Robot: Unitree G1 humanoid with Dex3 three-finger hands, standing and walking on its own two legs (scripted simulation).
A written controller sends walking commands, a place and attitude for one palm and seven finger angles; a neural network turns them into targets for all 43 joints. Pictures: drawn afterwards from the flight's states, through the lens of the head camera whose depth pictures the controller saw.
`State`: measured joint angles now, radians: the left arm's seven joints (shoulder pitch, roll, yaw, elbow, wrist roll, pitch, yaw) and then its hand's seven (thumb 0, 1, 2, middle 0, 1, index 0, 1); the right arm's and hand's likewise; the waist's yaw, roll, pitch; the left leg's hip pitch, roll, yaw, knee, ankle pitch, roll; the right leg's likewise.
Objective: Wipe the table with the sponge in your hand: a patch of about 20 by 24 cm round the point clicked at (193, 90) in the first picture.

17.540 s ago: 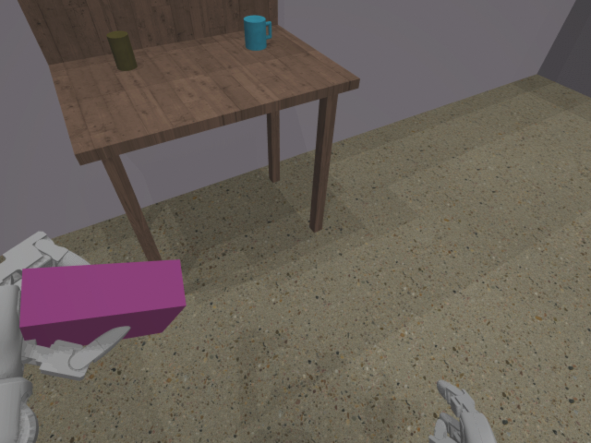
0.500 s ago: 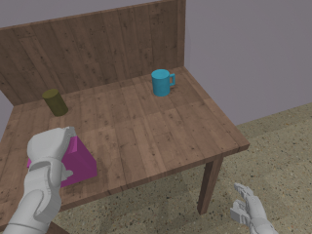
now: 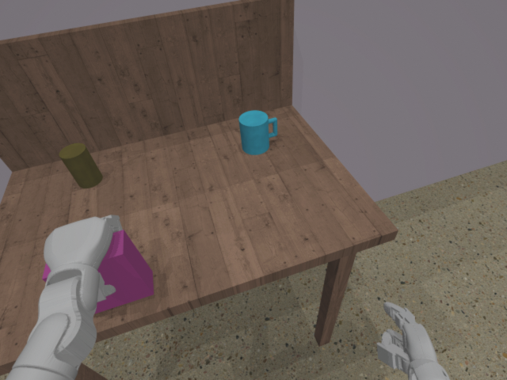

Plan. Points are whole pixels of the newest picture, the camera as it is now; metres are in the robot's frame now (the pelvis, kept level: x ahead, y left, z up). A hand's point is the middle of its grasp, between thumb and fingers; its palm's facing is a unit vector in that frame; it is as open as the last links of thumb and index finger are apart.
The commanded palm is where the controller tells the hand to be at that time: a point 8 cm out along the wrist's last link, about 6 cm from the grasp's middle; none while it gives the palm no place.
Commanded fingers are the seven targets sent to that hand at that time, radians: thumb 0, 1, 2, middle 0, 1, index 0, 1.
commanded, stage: lower the sponge onto the table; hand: left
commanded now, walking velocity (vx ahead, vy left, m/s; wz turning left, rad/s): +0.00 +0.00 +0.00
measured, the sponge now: (110, 281) +0.24 +0.30 +0.01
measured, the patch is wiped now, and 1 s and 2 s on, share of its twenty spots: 0.00 0.15 0.20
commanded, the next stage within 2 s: wipe forward along the first lane in 0.26 s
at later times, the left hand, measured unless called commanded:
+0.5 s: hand (102, 259) +0.26 +0.30 +0.06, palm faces -0.05 -0.06 -1.00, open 9.1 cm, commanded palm +0.25 +0.30 +0.11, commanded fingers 0.00 0.10 1.30 -1.20 -1.60 -1.20 -1.60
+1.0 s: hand (101, 238) +0.30 +0.33 +0.05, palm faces -0.09 -0.02 -1.00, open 9.1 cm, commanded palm +0.29 +0.33 +0.09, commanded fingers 0.00 0.10 1.30 -1.20 -1.60 -1.20 -1.60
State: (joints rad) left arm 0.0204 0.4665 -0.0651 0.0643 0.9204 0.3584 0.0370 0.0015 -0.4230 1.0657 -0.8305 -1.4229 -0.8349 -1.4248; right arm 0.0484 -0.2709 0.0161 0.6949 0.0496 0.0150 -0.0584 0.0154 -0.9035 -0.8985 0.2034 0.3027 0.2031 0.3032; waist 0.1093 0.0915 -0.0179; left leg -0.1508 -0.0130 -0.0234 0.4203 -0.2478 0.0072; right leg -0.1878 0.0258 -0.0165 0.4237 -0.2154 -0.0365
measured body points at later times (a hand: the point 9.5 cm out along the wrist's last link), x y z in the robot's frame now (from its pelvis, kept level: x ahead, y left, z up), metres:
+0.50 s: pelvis +0.00 +0.00 +0.00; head -0.01 -0.04 +0.45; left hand +0.26 +0.30 +0.11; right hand +0.22 -0.22 -0.09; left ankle -0.01 +0.12 -0.74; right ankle +0.01 -0.10 -0.74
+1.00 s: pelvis -0.01 -0.01 -0.01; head +0.00 -0.04 +0.44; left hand +0.30 +0.32 +0.11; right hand +0.16 -0.26 -0.13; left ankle -0.01 +0.12 -0.74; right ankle +0.01 -0.10 -0.74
